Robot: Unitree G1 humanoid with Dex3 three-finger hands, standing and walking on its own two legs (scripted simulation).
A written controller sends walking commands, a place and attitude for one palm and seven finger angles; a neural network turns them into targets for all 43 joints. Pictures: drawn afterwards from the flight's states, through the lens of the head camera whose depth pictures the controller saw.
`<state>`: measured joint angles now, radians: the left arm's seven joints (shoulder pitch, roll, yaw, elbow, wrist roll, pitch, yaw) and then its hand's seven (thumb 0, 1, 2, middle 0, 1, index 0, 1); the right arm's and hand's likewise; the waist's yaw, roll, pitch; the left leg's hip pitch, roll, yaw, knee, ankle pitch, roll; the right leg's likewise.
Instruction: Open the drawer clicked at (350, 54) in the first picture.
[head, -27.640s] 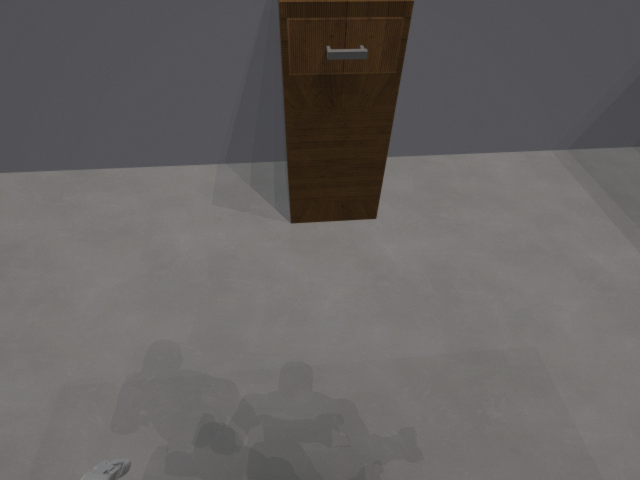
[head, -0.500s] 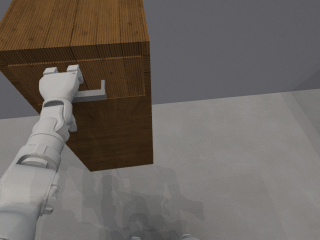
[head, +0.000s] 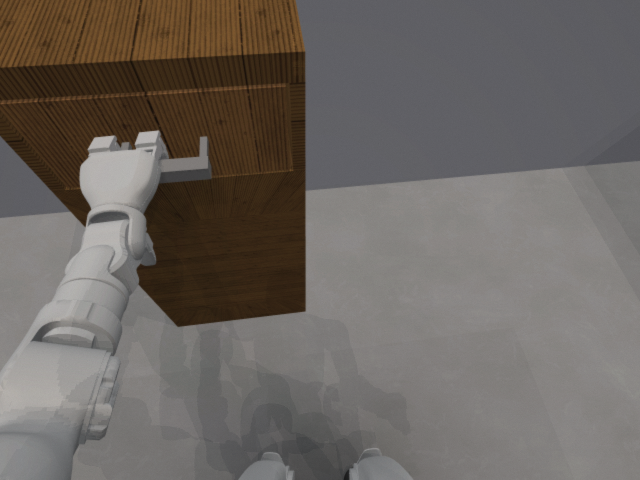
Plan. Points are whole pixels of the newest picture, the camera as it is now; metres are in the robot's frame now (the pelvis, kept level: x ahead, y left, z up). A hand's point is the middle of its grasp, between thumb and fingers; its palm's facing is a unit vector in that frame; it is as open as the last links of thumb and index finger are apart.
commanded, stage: lower the fingers behind the handle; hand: left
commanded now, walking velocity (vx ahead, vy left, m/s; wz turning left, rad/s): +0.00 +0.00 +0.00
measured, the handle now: (164, 159) +0.52 +0.21 +0.05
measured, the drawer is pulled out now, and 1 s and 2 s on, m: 0.00 0.00 0.09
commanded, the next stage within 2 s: close the thumb around the handle in 0.22 s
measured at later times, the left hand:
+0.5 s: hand (136, 202) +0.47 +0.25 +0.02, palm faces -0.02 -0.03 -1.00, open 13.0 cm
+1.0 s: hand (138, 199) +0.47 +0.24 +0.02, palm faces -0.06 -0.03 -1.00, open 5.3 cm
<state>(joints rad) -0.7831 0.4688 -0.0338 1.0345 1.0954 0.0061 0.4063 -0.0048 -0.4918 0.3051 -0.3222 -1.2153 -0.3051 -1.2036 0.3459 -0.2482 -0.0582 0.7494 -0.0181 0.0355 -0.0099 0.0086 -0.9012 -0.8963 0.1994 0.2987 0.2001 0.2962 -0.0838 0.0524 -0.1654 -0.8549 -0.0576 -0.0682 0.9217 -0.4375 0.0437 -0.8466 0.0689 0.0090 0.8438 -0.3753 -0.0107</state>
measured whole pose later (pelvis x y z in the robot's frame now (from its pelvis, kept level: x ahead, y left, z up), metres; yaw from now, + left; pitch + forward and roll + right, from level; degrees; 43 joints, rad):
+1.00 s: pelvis +0.01 +0.00 +0.01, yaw -1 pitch +20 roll -2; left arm -0.74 0.50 -0.01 1.03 1.08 -0.02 0.34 -0.01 0.77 0.85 -0.39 -1.33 -0.41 -1.34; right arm 0.35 -0.25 -0.04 0.72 -0.01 0.06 -0.02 0.01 -0.90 -0.90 0.20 0.30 0.20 0.30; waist -0.09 0.05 -0.16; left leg -0.78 -0.05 -0.05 0.86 -0.43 0.05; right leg -0.79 0.08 0.03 0.79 -0.37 -0.01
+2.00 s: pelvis +0.03 +0.00 +0.02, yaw +0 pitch +14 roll -2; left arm -0.25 0.35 -0.11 0.49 1.04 0.15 0.34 0.00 0.78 0.82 -0.36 -1.35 -0.40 -1.35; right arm 0.20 -0.23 -0.04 0.64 0.00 0.08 -0.02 0.01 -0.90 -0.90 0.20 0.30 0.20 0.30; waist -0.01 0.06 -0.15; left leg -0.58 -0.06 -0.05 0.78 -0.43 0.05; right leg -0.59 0.06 0.03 0.73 -0.38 -0.01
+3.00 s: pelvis +0.03 -0.01 +0.02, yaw -1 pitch +10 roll -1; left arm 0.23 0.31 -0.13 0.06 1.06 0.18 0.38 0.01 0.77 0.81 -0.35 -1.35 -0.42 -1.35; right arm 0.10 -0.22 -0.01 0.62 -0.02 0.05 0.00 0.01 -0.90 -0.90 0.20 0.30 0.20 0.30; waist 0.05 0.05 -0.14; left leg -0.49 -0.05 -0.03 0.77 -0.45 0.04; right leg -0.52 0.06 0.05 0.76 -0.40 -0.03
